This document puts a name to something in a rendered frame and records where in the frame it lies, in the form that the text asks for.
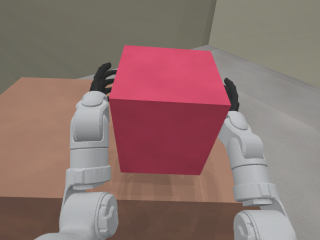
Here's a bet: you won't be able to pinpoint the robot right upper arm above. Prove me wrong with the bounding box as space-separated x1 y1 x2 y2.
233 210 296 240

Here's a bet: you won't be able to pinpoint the carton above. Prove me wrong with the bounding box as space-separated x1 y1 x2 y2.
109 45 231 176

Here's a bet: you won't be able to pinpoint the right robot forearm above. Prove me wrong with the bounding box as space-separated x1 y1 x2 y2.
218 111 297 240

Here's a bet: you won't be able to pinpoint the pedestal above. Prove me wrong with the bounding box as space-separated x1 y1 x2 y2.
0 77 261 240

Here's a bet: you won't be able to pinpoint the right robot hand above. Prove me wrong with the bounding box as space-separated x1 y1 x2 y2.
224 78 240 112

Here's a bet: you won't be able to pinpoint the robot left upper arm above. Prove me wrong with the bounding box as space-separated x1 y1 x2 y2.
34 191 119 240

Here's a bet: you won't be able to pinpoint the left robot hand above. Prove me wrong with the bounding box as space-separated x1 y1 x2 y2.
89 62 117 102

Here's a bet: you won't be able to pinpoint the left robot forearm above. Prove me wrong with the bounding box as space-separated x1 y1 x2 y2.
59 91 111 230

